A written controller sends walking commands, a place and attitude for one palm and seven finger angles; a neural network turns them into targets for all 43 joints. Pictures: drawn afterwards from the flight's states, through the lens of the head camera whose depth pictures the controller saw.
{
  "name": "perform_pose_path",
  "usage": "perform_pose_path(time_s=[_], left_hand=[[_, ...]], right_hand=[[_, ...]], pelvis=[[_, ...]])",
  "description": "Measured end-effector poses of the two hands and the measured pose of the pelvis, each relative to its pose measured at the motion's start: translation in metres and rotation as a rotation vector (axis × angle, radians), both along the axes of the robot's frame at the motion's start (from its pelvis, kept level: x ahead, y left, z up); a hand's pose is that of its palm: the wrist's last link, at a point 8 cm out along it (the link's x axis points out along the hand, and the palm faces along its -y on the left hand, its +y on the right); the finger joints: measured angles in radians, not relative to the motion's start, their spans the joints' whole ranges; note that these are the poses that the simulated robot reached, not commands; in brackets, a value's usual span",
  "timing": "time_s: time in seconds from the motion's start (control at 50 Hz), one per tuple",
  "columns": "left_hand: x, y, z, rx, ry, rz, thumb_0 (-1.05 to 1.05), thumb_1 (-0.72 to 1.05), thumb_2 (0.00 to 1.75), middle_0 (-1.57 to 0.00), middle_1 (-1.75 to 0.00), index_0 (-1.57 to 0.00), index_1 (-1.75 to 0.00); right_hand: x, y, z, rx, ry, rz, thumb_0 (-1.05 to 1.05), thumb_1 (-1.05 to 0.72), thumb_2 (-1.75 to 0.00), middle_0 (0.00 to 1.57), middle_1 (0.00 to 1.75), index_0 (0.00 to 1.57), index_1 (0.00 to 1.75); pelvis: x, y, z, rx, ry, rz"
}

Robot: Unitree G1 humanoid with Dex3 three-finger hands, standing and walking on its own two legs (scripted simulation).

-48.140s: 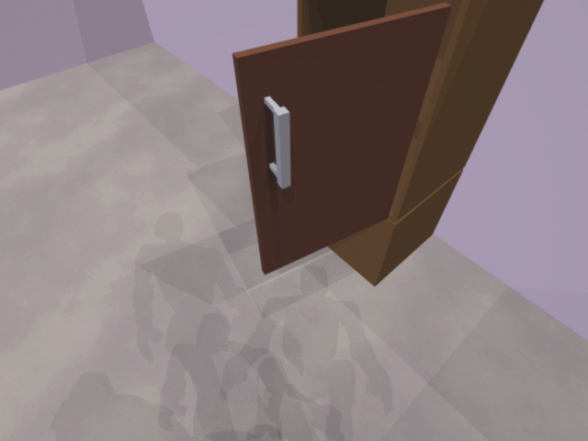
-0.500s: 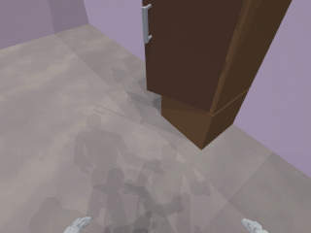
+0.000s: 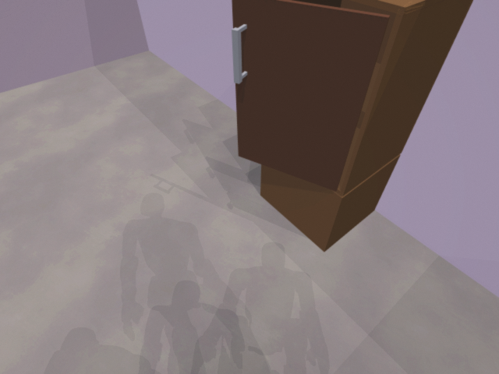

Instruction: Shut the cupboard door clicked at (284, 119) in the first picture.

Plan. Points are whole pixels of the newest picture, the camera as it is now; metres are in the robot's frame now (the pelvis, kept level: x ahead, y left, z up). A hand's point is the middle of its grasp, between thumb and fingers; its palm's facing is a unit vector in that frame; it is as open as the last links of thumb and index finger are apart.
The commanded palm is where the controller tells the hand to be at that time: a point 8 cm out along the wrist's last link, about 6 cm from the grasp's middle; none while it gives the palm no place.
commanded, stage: let the arm hang, fingers relaxed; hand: left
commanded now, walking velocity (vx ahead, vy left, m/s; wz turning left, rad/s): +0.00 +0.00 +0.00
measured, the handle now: (240, 54) +0.95 +0.07 +0.09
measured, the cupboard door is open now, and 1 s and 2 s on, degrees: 22 22 22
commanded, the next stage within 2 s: look to check the result in 0.34 s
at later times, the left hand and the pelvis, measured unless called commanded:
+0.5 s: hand out of the picture -0.02 +0.17 -0.18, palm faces +0.01 -0.99 -0.17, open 7.4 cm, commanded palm none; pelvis +0.01 +0.01 +0.00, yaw -1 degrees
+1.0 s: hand out of the picture +0.03 +0.18 -0.17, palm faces -0.01 -0.98 -0.21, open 7.4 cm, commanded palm none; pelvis +0.02 +0.00 +0.00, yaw -1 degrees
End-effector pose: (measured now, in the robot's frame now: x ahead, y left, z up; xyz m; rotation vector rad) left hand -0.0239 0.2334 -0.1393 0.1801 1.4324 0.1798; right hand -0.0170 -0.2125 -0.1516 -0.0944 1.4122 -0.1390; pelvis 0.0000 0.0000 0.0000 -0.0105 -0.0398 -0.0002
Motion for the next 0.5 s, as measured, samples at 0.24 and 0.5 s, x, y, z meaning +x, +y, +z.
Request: perform_pose_path(time_s=[0.24,0.5], left_hand=[[0.016,-0.026,-0.012,-0.088,-0.028,-0.014,0.00,0.91,0.89,-0.20,-0.29,-0.20,-0.30],[0.000,-0.014,-0.009,-0.067,0.036,0.001,0.00,0.90,0.89,-0.20,-0.29,-0.20,-0.30]], right_hand=[[-0.009,0.011,0.005,-0.011,0.016,-0.036,0.00,-0.91,-0.90,0.20,0.30,0.20,0.30],[-0.011,0.011,0.006,-0.023,0.042,-0.043,0.00,-0.91,-0.90,0.20,0.30,0.20,0.30]], pelvis=[[0.003,0.005,0.000,0.003,0.002,-0.011],[0.006,0.009,0.001,0.003,0.013,-0.013]])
